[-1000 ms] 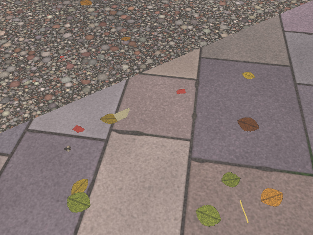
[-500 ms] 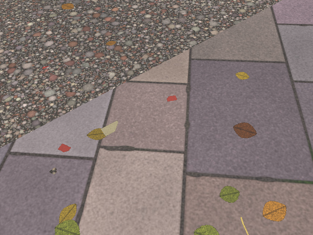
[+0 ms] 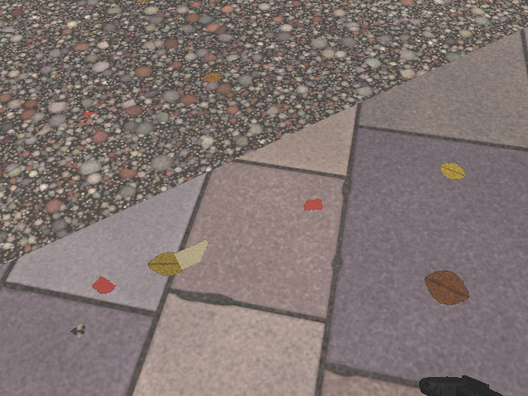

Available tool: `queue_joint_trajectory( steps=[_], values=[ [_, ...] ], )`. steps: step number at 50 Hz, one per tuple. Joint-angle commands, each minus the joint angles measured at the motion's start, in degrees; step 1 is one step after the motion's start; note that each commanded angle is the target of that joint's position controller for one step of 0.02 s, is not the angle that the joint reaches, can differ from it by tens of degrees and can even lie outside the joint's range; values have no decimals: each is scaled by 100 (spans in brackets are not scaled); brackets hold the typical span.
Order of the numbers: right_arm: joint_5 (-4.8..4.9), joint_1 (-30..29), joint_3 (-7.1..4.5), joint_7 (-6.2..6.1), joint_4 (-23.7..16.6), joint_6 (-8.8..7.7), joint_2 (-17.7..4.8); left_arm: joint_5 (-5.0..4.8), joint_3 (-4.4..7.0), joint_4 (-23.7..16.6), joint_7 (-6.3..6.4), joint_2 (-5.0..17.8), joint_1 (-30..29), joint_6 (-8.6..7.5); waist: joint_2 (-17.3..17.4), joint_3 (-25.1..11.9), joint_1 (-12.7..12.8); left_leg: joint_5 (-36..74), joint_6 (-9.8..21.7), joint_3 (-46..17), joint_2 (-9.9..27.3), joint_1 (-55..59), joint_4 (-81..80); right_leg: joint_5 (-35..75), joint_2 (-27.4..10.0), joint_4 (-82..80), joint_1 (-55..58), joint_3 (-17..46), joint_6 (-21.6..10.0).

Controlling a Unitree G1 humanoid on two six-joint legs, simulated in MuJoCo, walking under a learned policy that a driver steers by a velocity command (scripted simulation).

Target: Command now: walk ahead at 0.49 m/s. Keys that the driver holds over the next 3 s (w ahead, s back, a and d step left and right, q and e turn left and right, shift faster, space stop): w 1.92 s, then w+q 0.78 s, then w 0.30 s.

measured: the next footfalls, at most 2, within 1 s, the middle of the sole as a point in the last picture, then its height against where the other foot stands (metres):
left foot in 0.02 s outside the picture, level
right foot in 0.58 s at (340, 375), level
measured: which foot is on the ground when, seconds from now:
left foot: up 0.00-0.00, down 0.02-0.60, up 0.62-1.00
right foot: down 0.00-0.04, up 0.06-0.56, down 0.58-1.00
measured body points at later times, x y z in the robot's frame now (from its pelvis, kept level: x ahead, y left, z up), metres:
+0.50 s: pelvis +0.27 -0.01 +0.02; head +0.30 -0.01 +0.46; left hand +0.47 +0.20 -0.10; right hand +0.17 -0.23 -0.13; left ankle +0.14 +0.05 -0.72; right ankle +0.44 -0.13 -0.69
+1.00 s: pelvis +0.53 -0.04 +0.02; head +0.56 -0.05 +0.47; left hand +0.44 +0.18 -0.12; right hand +0.70 -0.27 -0.11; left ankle +0.70 +0.10 -0.67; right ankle +0.45 -0.11 -0.72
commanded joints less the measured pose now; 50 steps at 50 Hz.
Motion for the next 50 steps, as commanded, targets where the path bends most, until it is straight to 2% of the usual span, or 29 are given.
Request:
queue_joint_trajectory(
  steps=[1,2,3,4,5,6,8,9,11,14,18,22,24,26,27,28,29,30,31,32,33,34,36,38,40,43,46,50],
  values=[
    [-64,2494,-377,-192,534,-98,-1011,9,197,-292,32,1049,-367,-22,-422,-1158,-1450,-273,448,-507,211,3169,-455,6207,-1377,3218,-1395,142,-58],
    [-161,3167,-494,-233,612,-102,-1477,29,133,-427,10,707,-207,-28,430,-1778,-1464,-896,787,-2224,1685,4123,-476,2848,-776,5228,-2363,-226,-84],
    [-106,2785,-498,-159,591,-46,-1450,-99,137,-374,-60,442,487,11,1217,-1921,-840,-1578,1656,-4992,2657,4799,-1418,-641,110,6850,-4305,70,42],
    [85,2134,-461,-99,492,-45,-1136,41,207,-452,-40,867,-53,27,316,-1002,-748,-2297,1483,-4452,2389,3923,-1865,-12,-386,6739,-4769,373,-80],
    [104,1708,-375,-68,422,-84,-799,56,240,-591,-85,914,-588,5,68,-409,-637,-2172,1325,-3713,2193,3112,-2106,440,-581,6440,-4731,320,-91],
    [58,1608,-316,-51,490,-143,-569,63,239,-609,-102,808,-738,11,-247,-48,-437,-1504,1134,-3189,1961,2461,-2291,605,-758,6083,-4482,311,-66],
    [29,1740,-230,-96,681,-265,-388,144,195,-561,-166,533,-627,150,-147,-54,-147,-620,825,-2376,1565,1846,-2433,719,-966,5562,-3916,294,68],
    [38,1908,-229,-102,779,-322,-424,147,186,-557,-196,447,-620,197,-61,-68,-116,-229,803,-2148,1492,1761,-2470,764,-981,5419,-3852,214,123],
    [65,2167,-251,-98,927,-384,-586,142,193,-681,-232,448,-959,260,39,16,-109,87,758,-1769,1370,1732,-2607,1058,-1096,5068,-4127,68,223],
    [81,2520,-238,-92,1045,-370,-662,115,200,-972,-250,534,-1860,300,83,191,-299,524,585,-1437,1200,1994,-2730,1789,-1224,4304,-4757,-141,357],
    [83,3015,-187,-115,1187,-352,-627,45,148,-1211,-267,458,-2727,290,223,153,-583,1314,289,-1127,1061,2475,-2586,2484,-1087,3163,-4798,-377,435],
    [18,3426,-154,-183,1336,-322,-638,36,118,-1394,-257,463,-3394,274,316,180,-806,1870,329,-1113,1218,3300,-2330,2426,-895,2448,-4903,-495,370],
    [-31,3502,-161,-221,1399,-300,-690,36,124,-1493,-253,498,-3608,239,347,211,-820,2212,423,-1145,1390,3708,-2127,2106,-821,2209,-4930,-499,274],
    [-53,3368,-179,-258,1424,-288,-759,33,152,-1499,-237,557,-3477,187,382,172,-641,2971,407,-1084,1505,3871,-1782,1649,-687,1923,-4536,-532,101],
    [-51,3240,-190,-270,1416,-287,-807,38,188,-1400,-206,612,-3138,158,424,15,-456,3747,334,-1004,1496,3816,-1404,1408,-518,1770,-3974,-596,-7],
    [-39,3161,-203,-267,1426,-278,-861,44,250,-1179,-160,704,-2473,119,433,-312,-180,4324,264,-931,1431,3744,-702,1344,-326,1549,-3173,-653,-135],
    [4,3038,-195,-253,1399,-272,-858,98,341,-837,-101,868,-1458,60,291,-825,254,3999,150,-740,1234,3227,381,1634,-356,1243,-1850,-579,-314],
    [64,2960,-134,-236,1187,-299,-687,252,481,-624,-28,1338,-394,17,-169,-1565,607,2056,51,-556,968,1964,2025,1189,-1576,1244,-272,719,-639],
    [253,3678,-56,-186,1159,-284,-134,281,592,-582,-61,1763,-217,60,-1421,-2182,247,-2404,-195,-298,-136,-60,4100,1059,-3124,678,1016,3492,-1497],
    [83,3288,-226,-209,1203,-263,-762,33,550,-584,-128,1404,-564,125,-486,-1760,214,-2313,-96,-1028,110,-548,4464,789,-2817,334,513,3605,-1375],
    [64,2774,-247,-183,1008,-288,-723,-20,462,-651,-151,1113,-1184,112,-398,-905,-43,-1735,-82,-1031,366,-699,4268,980,-2607,169,-327,2650,-1170],
    [47,2506,-233,-166,952,-302,-610,-2,397,-666,-176,820,-1483,63,-175,-510,-177,-1390,-109,-996,544,-518,3975,1604,-2342,-44,-1013,2064,-999],
    [-82,2522,-228,-97,964,-162,-417,-4,288,-512,-138,474,-1520,-6,-304,-304,-493,-1170,-223,-942,741,-20,3493,2192,-1867,-274,-1748,1241,-657],
    [-106,2526,-230,-26,953,-56,-291,-20,281,-326,-119,514,-1178,-88,-346,-323,-579,-1077,-315,-820,737,77,3308,2718,-1758,-369,-1882,934,-646],
    [-118,2159,-238,11,821,9,-297,-39,308,-213,-105,685,-955,-121,-356,-171,-596,-777,-396,-707,817,-234,3045,2773,-1678,-530,-1942,697,-645],
    [-86,1303,-233,26,527,40,-367,-32,277,-111,-104,683,-621,-104,-375,64,-432,-152,-507,-559,908,-744,2343,2933,-1565,-687,-1823,498,-587],
    [-28,615,-176,33,310,22,-310,-27,243,-33,-95,671,-336,-101,-392,136,-264,321,-547,-406,823,-687,1386,3260,-1483,-688,-1650,307,-494],
    [-5,-35,-136,16,105,3,-322,13,232,126,-43,710,96,-80,-446,201,-60,433,-447,-275,654,-677,604,3583,-1633,-558,-985,256,-523]
  ],
)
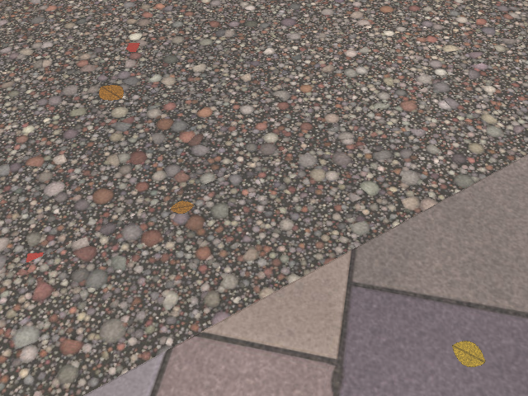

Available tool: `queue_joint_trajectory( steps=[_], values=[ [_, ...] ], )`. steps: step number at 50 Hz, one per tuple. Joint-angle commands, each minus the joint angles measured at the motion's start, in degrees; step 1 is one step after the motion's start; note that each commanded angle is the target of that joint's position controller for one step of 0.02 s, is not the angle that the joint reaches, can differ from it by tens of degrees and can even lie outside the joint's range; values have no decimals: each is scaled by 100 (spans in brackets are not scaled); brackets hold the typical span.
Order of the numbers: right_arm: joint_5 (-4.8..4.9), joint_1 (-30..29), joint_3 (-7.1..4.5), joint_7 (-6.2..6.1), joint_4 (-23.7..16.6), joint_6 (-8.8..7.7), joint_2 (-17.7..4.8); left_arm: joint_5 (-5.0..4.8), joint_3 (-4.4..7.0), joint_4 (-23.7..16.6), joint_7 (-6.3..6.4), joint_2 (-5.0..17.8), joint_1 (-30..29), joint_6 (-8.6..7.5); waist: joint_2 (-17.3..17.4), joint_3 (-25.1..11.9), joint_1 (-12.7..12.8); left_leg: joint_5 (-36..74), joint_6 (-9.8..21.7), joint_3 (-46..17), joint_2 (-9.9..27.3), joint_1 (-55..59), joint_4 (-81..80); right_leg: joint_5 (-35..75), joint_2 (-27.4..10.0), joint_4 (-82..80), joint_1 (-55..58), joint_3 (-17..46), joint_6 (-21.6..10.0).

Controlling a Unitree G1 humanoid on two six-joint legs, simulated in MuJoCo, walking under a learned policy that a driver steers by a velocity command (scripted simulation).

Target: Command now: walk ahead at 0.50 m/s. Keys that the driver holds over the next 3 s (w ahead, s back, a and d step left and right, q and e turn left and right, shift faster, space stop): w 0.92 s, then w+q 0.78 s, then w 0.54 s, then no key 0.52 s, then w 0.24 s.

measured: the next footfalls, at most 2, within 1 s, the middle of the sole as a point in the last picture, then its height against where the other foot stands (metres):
left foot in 0.16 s outside the picture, level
right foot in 0.72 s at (321, 370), level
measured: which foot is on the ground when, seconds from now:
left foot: up 0.00-0.14, down 0.16-0.72, up 0.74-1.00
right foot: down 0.00-0.16, up 0.18-0.70, down 0.72-1.00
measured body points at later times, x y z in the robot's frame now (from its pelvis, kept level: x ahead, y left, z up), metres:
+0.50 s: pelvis +0.26 +0.05 +0.00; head +0.28 +0.06 +0.45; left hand +0.38 +0.29 -0.14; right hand +0.20 -0.19 -0.14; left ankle +0.22 +0.10 -0.74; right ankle +0.40 -0.11 -0.68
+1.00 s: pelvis +0.53 -0.01 +0.00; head +0.55 -0.02 +0.45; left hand +0.50 +0.24 -0.14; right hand +0.62 -0.25 -0.14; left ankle +0.61 +0.15 -0.68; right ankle +0.51 -0.07 -0.74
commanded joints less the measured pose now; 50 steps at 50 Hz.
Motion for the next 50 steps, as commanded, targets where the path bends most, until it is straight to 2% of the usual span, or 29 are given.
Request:
queue_joint_trajectory(
  steps=[1,3,5,6,7,8,9,10,11,12,14,15,17,19,24,30,33,34,35,36,37,38,39,40,41,43,46,48,50],
  values=[
    [16,-702,-14,-12,-485,-83,-270,40,116,-69,64,763,441,-33,-594,440,15,21,89,187,-180,-148,-447,2676,-1697,-168,47,779,-615],
    [12,-808,-34,-18,-570,-124,-326,77,135,-15,104,816,463,-11,-582,472,-18,-313,219,184,-238,-109,-673,3051,-1843,45,396,788,-634],
    [14,-486,-77,-50,-508,-181,-380,94,158,-16,132,886,277,1,-610,323,-239,-755,405,290,-456,562,-963,4159,-1855,568,457,646,-531],
    [10,37,-129,-89,-341,-215,-449,91,174,-14,133,937,195,10,-632,50,-455,-894,513,368,-652,1261,-1116,4862,-1797,1170,406,569,-458],
    [-21,980,-207,-138,-12,-266,-551,63,174,-30,118,945,81,32,-484,-423,-849,-662,656,442,-800,2399,-1479,4944,-1589,2209,116,382,-346],
    [-153,2016,-334,-203,253,-317,-913,7,127,-167,99,835,21,18,-208,-1054,-1204,-908,939,-435,2,3951,-1509,3526,-1359,3666,-1008,240,-233],
    [-253,2566,-487,-212,293,-304,-1509,-219,21,-307,37,271,584,23,1011,-1835,-1029,-1394,1716,-3218,1775,5567,-1953,-208,-335,6009,-3076,-159,67],
    [-5,2226,-465,-148,283,-217,-1331,-62,173,-246,45,761,402,38,468,-1757,-943,-1500,1783,-4095,1816,5232,-2567,-1526,-229,6637,-3682,638,-29],
    [80,1555,-385,-131,201,-204,-1053,-14,215,-418,35,792,-129,46,224,-797,-650,-1693,1577,-3104,1597,4380,-2665,-1012,-588,6623,-3985,727,-68],
    [77,1178,-294,-101,135,-246,-690,6,196,-493,11,701,-449,22,-45,-321,-532,-1298,1398,-2475,1344,3592,-2917,-599,-785,6306,-3849,708,-58],
    [77,1043,-180,-132,243,-321,-325,121,190,-471,-35,495,-436,144,70,-5,-184,-672,1006,-1583,824,2710,-3188,-298,-1038,5700,-3295,666,38],
    [67,1173,-155,-147,320,-364,-273,145,184,-432,-73,398,-354,216,116,-36,-122,-403,966,-1352,725,2576,-3240,-232,-1042,5584,-3119,618,90],
    [78,1511,-175,-162,466,-438,-422,153,199,-514,-118,389,-528,305,106,-3,-68,79,996,-1086,627,2549,-3324,-41,-1064,5382,-3242,504,179],
    [73,1730,-190,-167,530,-447,-543,145,208,-691,-138,441,-1021,362,108,149,-119,38,997,-934,569,2616,-3483,349,-1157,5022,-3652,421,269],
    [71,2272,-131,-182,642,-417,-492,72,161,-1084,-157,438,-2219,357,107,344,-404,558,905,-666,457,3061,-3548,1171,-1141,3621,-4071,226,411],
    [9,2831,-123,-252,856,-384,-535,51,109,-1407,-147,459,-3110,296,163,465,-666,1346,975,-557,675,4030,-3249,1117,-900,2572,-4086,32,232],
    [-29,2712,-155,-301,893,-359,-632,42,146,-1452,-126,537,-2991,220,186,408,-490,2405,913,-471,812,4353,-2754,534,-717,2194,-3631,-37,-9],
    [-32,2598,-171,-308,883,-356,-685,41,185,-1351,-95,591,-2633,191,228,229,-315,3215,833,-382,781,4308,-2333,328,-534,2061,-3053,-119,-114],
    [-16,2510,-182,-300,886,-344,-727,50,246,-1118,-53,670,-1928,150,192,-126,-19,3746,748,-267,667,4207,-1544,358,-331,1807,-2194,-211,-238],
    [27,2415,-166,-284,844,-340,-694,120,346,-776,3,866,-895,89,21,-672,392,3275,621,-70,428,3576,-379,574,-446,1598,-806,-36,-426],
    [168,2500,-72,-236,614,-358,-380,277,497,-615,70,1423,86,52,-685,-1466,609,1181,423,213,-2,2005,1530,-65,-1908,1466,903,1730,-874],
    [256,3002,-69,-197,614,-350,-138,228,565,-599,11,1714,131,109,-1526,-1934,344,-3038,299,55,-1017,428,3225,-70,-3102,684,1682,4249,-1560],
    [108,2441,-198,-212,571,-314,-595,29,507,-644,-27,1406,-450,169,-666,-1231,183,-2579,393,-571,-604,-40,3478,-510,-2739,543,1038,3831,-1338],
    [81,1993,-200,-181,412,-348,-548,-7,407,-744,-47,1054,-1012,157,-514,-495,8,-2022,396,-543,-378,-105,3246,-264,-2545,362,165,2992,-1143],
    [63,1815,-195,-166,392,-351,-444,14,330,-762,-64,773,-1284,117,-339,-187,-160,-1671,383,-525,-189,126,2895,235,-2253,162,-445,2418,-930],
    [-69,1974,-185,-111,453,-208,-247,-10,226,-625,-16,465,-1267,44,-487,-40,-459,-1466,245,-474,-17,685,2362,912,-1843,-41,-1132,1626,-652],
    [-100,1706,-192,-42,331,-60,-175,-20,253,-425,20,691,-795,-59,-499,28,-531,-1208,82,-291,5,574,1962,1480,-1730,-199,-1232,1260,-709],
    [-63,1157,-191,-6,142,-6,-235,-13,272,-410,38,817,-673,-76,-455,205,-450,-753,11,-264,51,211,1428,1468,-1686,-400,-1163,968,-647],
    [-1,671,-162,20,-27,-16,-216,11,248,-403,40,781,-579,-87,-480,284,-349,-138,-5,-235,-31,218,747,1618,-1531,-465,-1176,582,-528]
  ],
)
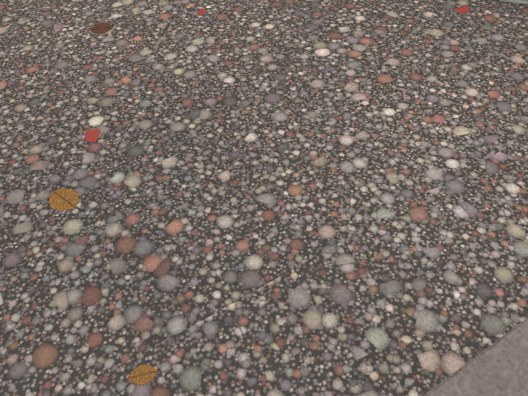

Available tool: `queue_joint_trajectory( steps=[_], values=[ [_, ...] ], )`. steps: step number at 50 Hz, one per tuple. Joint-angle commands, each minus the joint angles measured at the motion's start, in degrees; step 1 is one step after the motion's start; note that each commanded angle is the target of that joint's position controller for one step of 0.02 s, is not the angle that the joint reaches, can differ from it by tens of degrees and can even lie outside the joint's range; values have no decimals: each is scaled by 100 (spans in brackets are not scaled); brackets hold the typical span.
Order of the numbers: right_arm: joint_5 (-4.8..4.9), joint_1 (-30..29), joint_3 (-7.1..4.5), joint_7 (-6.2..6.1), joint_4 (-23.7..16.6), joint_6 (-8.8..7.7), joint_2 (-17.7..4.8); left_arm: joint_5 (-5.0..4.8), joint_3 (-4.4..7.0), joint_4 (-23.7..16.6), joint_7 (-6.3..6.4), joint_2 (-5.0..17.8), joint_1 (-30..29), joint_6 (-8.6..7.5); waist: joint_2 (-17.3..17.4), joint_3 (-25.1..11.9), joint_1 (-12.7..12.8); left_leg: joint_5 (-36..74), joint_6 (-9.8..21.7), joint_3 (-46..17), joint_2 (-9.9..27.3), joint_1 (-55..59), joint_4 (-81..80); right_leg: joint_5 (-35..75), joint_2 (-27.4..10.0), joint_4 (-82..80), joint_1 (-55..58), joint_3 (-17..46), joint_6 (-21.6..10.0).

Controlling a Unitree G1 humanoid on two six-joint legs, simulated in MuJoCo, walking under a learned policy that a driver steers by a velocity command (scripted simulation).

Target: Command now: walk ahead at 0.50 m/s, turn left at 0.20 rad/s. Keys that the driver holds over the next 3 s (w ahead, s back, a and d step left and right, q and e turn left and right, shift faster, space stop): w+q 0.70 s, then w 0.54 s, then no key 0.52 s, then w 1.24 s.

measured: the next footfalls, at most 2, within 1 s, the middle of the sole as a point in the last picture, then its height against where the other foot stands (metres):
left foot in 0.36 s outside the picture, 0.04 m lower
right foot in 0.86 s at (242, 336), level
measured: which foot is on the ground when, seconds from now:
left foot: up 0.00-0.34, down 0.36-0.88, up 0.90-1.00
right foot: down 0.00-0.36, up 0.38-0.84, down 0.86-1.00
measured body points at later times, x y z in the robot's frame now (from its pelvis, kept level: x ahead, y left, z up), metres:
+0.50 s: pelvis +0.28 +0.09 -0.06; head +0.31 +0.10 +0.39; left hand +0.27 +0.35 -0.20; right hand +0.40 -0.16 -0.19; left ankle +0.29 +0.12 -0.79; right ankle +0.24 -0.07 -0.66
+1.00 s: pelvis +0.56 +0.15 -0.06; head +0.59 +0.15 +0.39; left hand +0.55 +0.44 -0.17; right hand +0.70 -0.08 -0.20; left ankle +0.42 +0.20 -0.71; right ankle +0.65 +0.10 -0.79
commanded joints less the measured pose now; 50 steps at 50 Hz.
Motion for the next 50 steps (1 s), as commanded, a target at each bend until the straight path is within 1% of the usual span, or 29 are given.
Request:
queue_joint_trajectory(
  steps=[1,2,6,11,14,15,16,17,18,19,20,21,22,23,25,27,30,35,37,39,41,42,43,44,45,46,47,48,50],
  values=[
    [49,-164,19,57,-282,4,-109,20,78,-270,33,642,50,-143,-539,263,-74,959,-12,57,-55,-36,-630,1512,-1484,-889,-342,654,-430],
    [87,-272,17,69,-316,-23,-129,-3,51,-265,39,572,56,-167,-506,289,-75,1353,24,77,-108,11,-954,1566,-1386,-826,-328,466,-363],
    [64,-862,63,78,-514,-65,-124,15,22,-107,125,507,426,-213,-483,410,118,1818,195,140,-104,-280,-1696,1809,-1568,-594,401,165,-322],
    [-21,-1449,68,129,-825,-73,-178,59,87,56,274,692,698,-124,-331,634,307,1320,392,439,-221,-301,-2653,2437,-1835,-91,1297,6,-265],
    [-78,-954,-21,115,-713,-97,-297,72,161,66,301,911,684,-18,-395,257,72,514,654,817,-659,460,-2866,4611,-1856,1139,1644,-203,-150],
    [-77,-680,-72,81,-586,-106,-365,42,172,66,272,908,769,20,-386,21,28,312,729,1030,-947,873,-2848,5054,-1742,1755,1596,-333,-85],
    [-125,-87,-135,65,-383,-126,-445,46,196,30,259,1007,702,49,-484,-276,-202,303,819,1018,-1043,1721,-2835,4781,-1746,2604,1179,-387,-33],
    [-161,707,-234,23,-111,-153,-586,39,193,-58,233,1000,467,55,-377,-569,-636,754,977,828,-927,2862,-3044,3876,-1633,3923,343,-568,74],
    [-173,1281,-369,-24,47,-171,-976,81,153,-228,177,683,253,26,305,-924,-844,1498,1366,-329,88,4275,-2590,151,-1103,6126,-1412,-598,222],
    [-112,1347,-416,-7,-70,-148,-1354,15,125,-505,155,403,475,-51,799,-1688,-483,3902,2023,-2481,1345,5584,-2010,-2926,-492,7997,-3073,57,365],
    [26,1777,-434,-73,-64,-35,-1491,-139,108,-919,99,629,-178,-140,652,-2097,-895,2479,2488,-3343,1663,5937,-3031,-2220,-366,8043,-4122,692,450],
    [67,1334,-367,-137,-43,-8,-1190,-85,87,-1007,100,736,-714,-174,104,-1060,-700,1462,2149,-2795,1409,5188,-3479,-1550,-762,7548,-4636,724,434],
    [105,860,-290,-155,-135,4,-904,-5,99,-1022,95,801,-868,-164,-211,-449,-470,1531,1823,-2349,1122,4220,-3688,-1191,-905,7055,-4363,666,447],
    [122,649,-232,-172,-187,-6,-791,108,103,-1010,76,773,-794,-64,-485,-302,-191,2137,1714,-2099,960,3535,-3743,-1103,-989,6713,-3924,706,516],
    [207,572,-184,-184,-237,-99,-794,261,55,-1052,-2,565,-591,215,-436,-190,137,2540,1537,-1666,593,2541,-3889,-1252,-1134,6072,-3228,708,679],
    [172,797,-203,-177,-192,-209,-915,262,28,-1231,-54,490,-802,320,-259,-149,137,2980,1437,-1471,341,2394,-3919,-827,-1138,5802,-3393,605,726],
    [191,1052,-181,-164,-177,-208,-887,214,5,-1635,-116,590,-1680,303,12,79,-69,2959,1031,-1169,-150,2096,-4103,391,-1002,4135,-3224,421,822],
    [184,1698,-178,-206,-171,-109,-875,70,-102,-2036,-131,566,-2724,264,158,36,-568,3041,796,-1541,-63,3089,-3860,1315,-666,2466,-3338,453,751],
    [136,1858,-165,-244,-148,-96,-864,66,-136,-2157,-133,582,-2969,222,184,84,-658,3075,810,-1644,69,3487,-3795,1292,-587,2027,-3326,438,650],
    [97,1818,-156,-281,-143,-120,-893,63,-128,-2192,-134,656,-2878,168,214,112,-534,3315,743,-1695,212,3554,-3709,1081,-515,1653,-2785,476,466],
    [63,1573,-173,-280,-170,-182,-1034,72,-39,-1956,-83,891,-2035,99,285,-176,-126,4443,628,-1596,206,3618,-3069,483,-286,1456,-1717,456,203],
    [42,1450,-179,-241,-174,-208,-1090,65,25,-1712,-33,1022,-1220,38,149,-558,259,4600,564,-1406,13,3545,-2193,460,-232,1186,-831,430,57],
    [64,1392,-136,-189,-279,-249,-939,151,101,-1562,42,1265,-320,-26,-128,-1183,649,3427,515,-1258,-206,2789,-928,265,-966,1211,543,1155,-208],
    [332,2330,-47,-157,-283,-238,-421,264,286,-1505,62,1888,293,7,-1440,-2223,456,340,210,-692,-1113,1103,1292,-217,-2573,1092,2373,3734,-1138],
    [168,2214,-102,-176,-209,-214,-844,110,259,-1427,-12,1525,45,129,-1216,-2028,367,-2129,245,-614,-1272,209,1916,-890,-2823,323,2107,4950,-1269],
    [43,1637,-138,-162,-297,-181,-943,24,171,-1518,-37,1147,-515,158,-603,-862,196,-1632,245,-703,-941,-151,2036,-1428,-2585,140,1092,4261,-1148],
    [1,1231,-103,-120,-410,-188,-839,37,97,-1555,-63,845,-904,146,-220,-348,109,-1237,243,-678,-730,-115,1716,-1188,-2353,-65,336,3588,-1008],
    [-10,1082,-95,-86,-455,-160,-744,56,55,-1489,-59,727,-966,119,-293,-42,3,-1122,239,-626,-569,9,1381,-659,-2100,-236,-156,3020,-858],
    [-87,1222,-55,-33,-412,-44,-591,29,30,-1289,-65,710,-858,34,-608,-28,-214,-1029,140,-525,-425,517,880,120,-1774,-429,-676,2329,-669]
  ],
)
